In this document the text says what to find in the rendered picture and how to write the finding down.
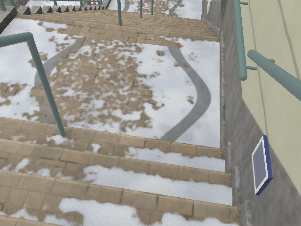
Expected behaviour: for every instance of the stairs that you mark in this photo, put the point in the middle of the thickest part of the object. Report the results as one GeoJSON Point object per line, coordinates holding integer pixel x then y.
{"type": "Point", "coordinates": [132, 19]}
{"type": "Point", "coordinates": [97, 178]}

